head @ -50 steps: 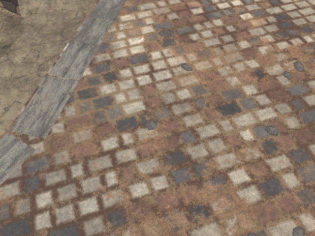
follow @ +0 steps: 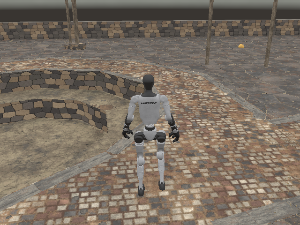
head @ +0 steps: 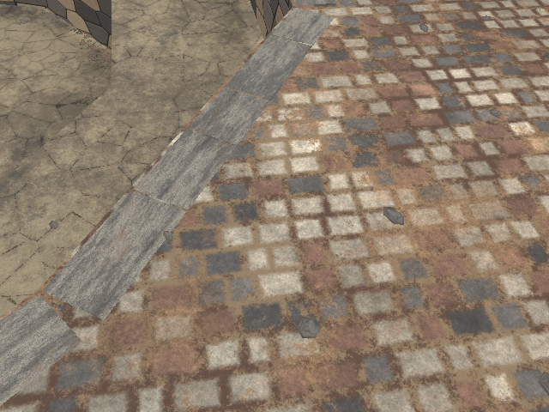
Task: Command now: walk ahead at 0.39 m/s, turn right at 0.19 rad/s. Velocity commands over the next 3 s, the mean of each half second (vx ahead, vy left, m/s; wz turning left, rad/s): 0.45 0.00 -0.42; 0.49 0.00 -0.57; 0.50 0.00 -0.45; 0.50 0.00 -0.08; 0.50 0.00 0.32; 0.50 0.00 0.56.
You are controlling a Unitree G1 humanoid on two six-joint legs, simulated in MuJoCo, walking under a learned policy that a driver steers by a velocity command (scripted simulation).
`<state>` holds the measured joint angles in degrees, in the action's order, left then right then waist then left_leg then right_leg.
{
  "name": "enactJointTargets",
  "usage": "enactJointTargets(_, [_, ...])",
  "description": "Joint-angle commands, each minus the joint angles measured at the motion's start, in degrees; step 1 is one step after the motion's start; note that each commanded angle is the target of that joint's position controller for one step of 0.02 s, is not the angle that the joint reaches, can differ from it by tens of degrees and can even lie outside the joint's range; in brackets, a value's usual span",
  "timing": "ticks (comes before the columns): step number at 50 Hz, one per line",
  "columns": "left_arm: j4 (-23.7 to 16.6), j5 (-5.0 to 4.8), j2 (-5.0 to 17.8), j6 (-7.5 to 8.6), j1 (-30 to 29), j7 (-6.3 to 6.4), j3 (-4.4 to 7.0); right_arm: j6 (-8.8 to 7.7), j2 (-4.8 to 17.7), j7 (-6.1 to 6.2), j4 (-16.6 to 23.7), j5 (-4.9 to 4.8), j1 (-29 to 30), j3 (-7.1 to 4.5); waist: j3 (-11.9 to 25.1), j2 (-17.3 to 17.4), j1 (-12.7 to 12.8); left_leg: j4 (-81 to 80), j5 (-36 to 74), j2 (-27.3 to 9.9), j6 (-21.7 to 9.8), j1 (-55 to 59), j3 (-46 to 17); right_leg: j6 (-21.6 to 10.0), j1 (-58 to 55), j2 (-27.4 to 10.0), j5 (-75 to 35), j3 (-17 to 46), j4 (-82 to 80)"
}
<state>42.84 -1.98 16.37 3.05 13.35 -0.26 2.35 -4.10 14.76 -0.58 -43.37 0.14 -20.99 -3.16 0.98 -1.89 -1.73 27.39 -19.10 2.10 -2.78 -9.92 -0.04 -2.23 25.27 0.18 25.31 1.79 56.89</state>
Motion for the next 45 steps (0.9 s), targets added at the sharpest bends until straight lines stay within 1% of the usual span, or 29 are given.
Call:
enactJointTargets(1, [-6.3,-0.18,4.27,1.84,-8.58,-1.22,1.24,-0.97,6.98,0.78,1.95,0.17,-3.37,-1.77,-3.36,6.35,-2.56,-14.8,11.96,-18.38,-9.41,19.23,-19.05,-0.85,27.22,-4.35,-6.13,5.29,3.73])
enactJointTargets(3, [-6.67,0.04,2.85,1.31,-9.58,-2.18,0.85,-0.61,6.45,1.0,1.98,0.21,-1.77,-1.55,-3.96,6.73,-2.33,-16.96,16.96,-15.77,-7.94,15.12,-11.16,1.04,23.23,-3.94,-12.09,2.51,-1.61])
enactJointTargets(7, [-8.99,0.49,0.69,0.85,-14.19,-3.06,-0.32,-0.7,9.4,1.37,0.81,-0.08,-1.42,-2.1,-5.4,6.81,-3.55,-18.93,20.04,-13.83,-6.47,7.86,-1.43,2.6,13.61,-3.4,-23.06,-1.94,-15.3])
enactJointTargets(9, [-10.1,0.42,1.59,0.73,-15.68,-3.33,-0.18,-0.7,10.59,1.31,-0.37,-0.53,-2.6,-2.42,-6.23,7.15,-3.77,-19.23,20.61,-15.14,-6.04,7.47,0.37,1.56,10.53,-2.79,-24.29,-3.3,-18.59])
enactJointTargets(11, [-11.13,0.38,2.96,0.61,-16.03,-3.63,0.35,-0.45,11.1,1.28,-1.16,-1.01,-2.42,-2.64,-6.79,7.05,-2.67,-17.3,27.45,-16.58,-5.08,9.96,2.19,-0.55,9.53,-2.11,-22.63,-3.97,-20.62])
enactJointTargets(13, [-11.29,0.76,5.01,0.39,-12.83,-3.72,1.49,0.06,12.5,1.63,-1.12,-1.08,-1.46,-3.09,-3.39,8.15,0.25,-9.55,48.19,-16.68,-3.44,12.66,5.16,-3.15,3.48,0.94,-18.99,-6.73,-21.16])
enactJointTargets(14, [-9.92,0.8,6.78,0.12,-6.41,-3.55,2.67,0.55,13.04,1.94,-0.92,-0.99,-0.76,-3.24,0.63,8.1,4.11,-0.76,56.55,-15.76,-2.19,11.93,7.25,-4.66,-4.85,3.21,-18.86,-8.16,-22.05])
enactJointTargets(15, [-7.61,0.59,9.45,-0.35,2.54,-2.86,4.33,0.71,12.55,2.34,-0.51,-0.76,-1.0,-2.98,5.41,6.88,8.45,11.14,56.75,-13.97,-0.5,5.76,8.57,-6.6,-18.39,4.72,-19.59,-7.26,-22.75])
enactJointTargets(16, [-6.23,0.4,14.03,-1.2,11.35,-1.52,5.81,0.27,10.14,2.58,1.1,0.71,-1.66,-1.92,11.1,-1.65,11.31,30.38,33.68,-10.72,1.83,-8.58,9.02,-10.19,-34.97,-4.79,-17.64,8.19,-23.68])
enactJointTargets(17, [-7.11,0.54,17.65,-0.56,9.29,-1.8,5.57,-1.27,2.94,1.45,3.54,1.1,-7.61,0.51,19.39,-13.92,4.31,48.52,-13.87,0.64,4.23,-28.13,0.36,-20.55,-48.59,-18.43,-0.17,43.14,-34.29])
enactJointTargets(18, [-7.63,0.49,12.11,-0.18,9.81,-1.82,4.42,-2.88,9.47,0.66,3.78,-0.83,0.18,-0.87,18.11,-6.53,8.98,52.69,-11.66,-1.66,3.19,-33.69,-7.68,-18.23,-46.68,-18.01,6.03,45.85,-40.75])
enactJointTargets(19, [-7.31,1.07,10.53,0.28,7.02,-1.73,3.83,-3.71,10.88,0.38,5.6,-2.48,4.87,-1.28,9.0,-4.69,8.06,50.8,-5.8,-3.76,2.18,-36.61,-6.33,-15.93,-39.0,-16.52,2.28,37.9,-41.86])
enactJointTargets(20, [-7.88,1.15,9.97,0.58,3.47,-1.67,3.61,-4.18,10.04,0.85,5.74,-1.64,6.24,-0.94,4.52,1.2,5.53,46.58,-1.17,-6.2,1.88,-34.23,-5.93,-14.79,-30.03,-14.2,-4.99,31.65,-42.01])
enactJointTargets(21, [-8.57,1.64,8.99,0.72,0.36,-1.67,3.35,-4.12,9.9,1.29,5.42,-0.31,6.11,-1.23,2.05,1.98,3.12,42.45,1.27,-7.67,2.2,-30.73,-5.8,-14.07,-22.86,-11.91,-12.2,26.63,-42.34])
enactJointTargets(22, [-9.46,2.43,8.07,0.88,-1.41,-1.54,3.06,-3.49,9.94,1.31,5.32,0.11,4.73,-1.46,1.84,0.12,0.98,40.86,2.87,-8.77,2.42,-27.05,-6.42,-13.92,-18.27,-10.23,-16.15,23.93,-43.44])
enactJointTargets(25, [-8.86,1.61,7.39,1.35,-1.6,-1.04,3.01,-1.66,8.43,1.52,5.16,1.08,4.42,-1.29,0.41,-0.67,-0.26,35.23,5.18,-8.88,4.85,-25.14,-4.8,-14.88,-11.07,-8.32,-22.22,18.76,-45.51])
enactJointTargets(27, [-7.84,1.5,8.53,1.34,0.44,-0.3,3.31,-1.28,7.31,1.73,6.7,1.36,9.09,-0.89,-1.45,-0.32,1.03,28.56,10.96,-8.25,6.35,-27.14,-4.2,-14.43,-9.14,-7.05,-24.11,16.53,-45.88])
enactJointTargets(29, [-6.84,1.2,8.99,0.97,2.43,0.3,3.47,-1.63,6.17,1.59,7.84,1.31,14.14,-0.43,-1.96,-0.57,2.94,19.22,18.86,-6.92,6.83,-26.31,-4.21,-12.5,-8.8,-5.18,-23.59,14.67,-45.04])
enactJointTargets(32, [-5.31,0.51,9.78,0.33,5.59,0.89,3.77,-2.43,5.07,0.74,9.14,0.62,20.81,0.14,-1.84,-1.49,5.69,8.22,25.8,-3.88,6.9,-21.55,-3.48,-10.46,-8.89,-4.15,-20.74,14.68,-43.57])
enactJointTargets(34, [-4.32,0.21,9.82,-0.06,7.61,1.04,3.86,-2.91,5.8,0.15,9.92,-0.06,23.54,0.0,-1.93,-1.96,6.56,4.65,25.7,-2.87,6.57,-20.62,-4.33,-10.25,-11.63,-5.17,-19.52,17.34,-41.6])
enactJointTargets(36, [-3.75,0.14,9.22,-0.63,8.77,1.26,3.77,-3.39,6.99,-0.43,10.36,-0.29,24.64,-0.42,-1.59,-2.54,6.49,1.07,22.57,-2.11,5.77,-20.25,-5.44,-9.82,-16.35,-6.28,-19.66,20.72,-38.02])
enactJointTargets(38, [-3.66,0.37,9.36,-1.16,8.39,1.47,3.96,-3.82,8.3,-0.68,10.06,-0.54,23.01,-1.09,-1.02,-4.51,5.1,-0.53,16.96,-1.63,4.31,-17.12,-5.64,-9.0,-19.23,-7.36,-22.38,23.73,-34.59])
enactJointTargets(39, [-3.83,0.47,9.05,-1.38,7.69,1.44,3.93,-4.04,9.04,-0.52,9.32,-0.63,19.79,-1.59,-0.05,-5.51,3.29,-1.95,15.42,-1.44,3.02,-12.56,-4.78,-8.26,-19.16,-6.98,-25.01,24.19,-32.29])
enactJointTargets(40, [-4.3,0.65,7.48,-1.34,6.89,1.24,3.36,-4.31,10.61,-0.08,8.14,-0.27,13.94,-2.5,3.6,-5.07,0.09,-3.95,16.2,-2.73,0.8,-2.83,-4.72,-6.52,-17.46,-4.35,-28.45,22.35,-26.21])
enactJointTargets(41, [-5.52,1.46,4.19,-1.03,6.46,0.92,2.09,-4.41,13.61,0.53,7.51,0.76,5.11,-3.4,11.98,-0.57,-3.88,-1.69,13.79,-11.86,-3.31,12.98,-12.63,-4.4,-10.52,-1.24,-22.98,18.02,-11.34])
enactJointTargets(42, [-6.71,0.01,0.87,-0.57,14.53,0.89,0.93,-3.54,17.41,0.49,5.17,1.21,-0.77,-4.49,20.21,17.75,-1.26,-4.56,2.12,-24.9,-12.93,33.42,-37.77,-0.04,10.65,7.15,4.62,9.72,7.22])
enactJointTargets(43, [-5.79,-0.48,6.36,-0.46,14.47,1.17,1.66,-3.06,12.38,0.1,5.51,-0.33,-0.46,-3.53,17.56,15.76,-2.16,-8.15,-10.01,-26.56,-12.29,31.95,-44.87,0.84,18.14,2.46,7.46,9.87,15.46])
enactJointTargets(44, [-6.25,-0.22,9.86,-0.73,8.3,1.17,2.7,-2.62,8.87,0.39,6.12,-0.37,2.17,-2.55,9.37,10.15,-3.68,-9.36,-9.26,-23.83,-9.48,24.85,-36.01,1.45,20.31,0.38,2.03,9.04,17.85])
enactJointTargets(45, [-7.05,0.41,9.61,-0.98,4.83,1.27,2.83,-2.15,7.92,0.54,6.36,0.18,5.09,-2.06,4.45,6.22,-2.94,-10.28,-1.9,-21.31,-7.78,17.81,-28.44,1.98,19.17,-1.45,-2.16,6.91,17.24])
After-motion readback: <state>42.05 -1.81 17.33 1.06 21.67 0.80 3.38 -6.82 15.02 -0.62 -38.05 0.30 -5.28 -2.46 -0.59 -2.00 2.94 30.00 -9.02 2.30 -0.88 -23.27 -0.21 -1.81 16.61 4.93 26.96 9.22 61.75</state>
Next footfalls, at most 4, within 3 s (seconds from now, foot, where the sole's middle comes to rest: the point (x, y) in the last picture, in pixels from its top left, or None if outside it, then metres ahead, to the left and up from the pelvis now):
0.30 right None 0.31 -0.17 -0.77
0.82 left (300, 363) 0.64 -0.08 -0.77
1.32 right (443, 336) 0.71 -0.47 -0.77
1.86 left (436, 227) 1.09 -0.54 -0.77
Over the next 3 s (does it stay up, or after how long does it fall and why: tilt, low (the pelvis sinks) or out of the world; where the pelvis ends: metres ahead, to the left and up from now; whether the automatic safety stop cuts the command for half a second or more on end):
stays up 1.37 -0.84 -0.01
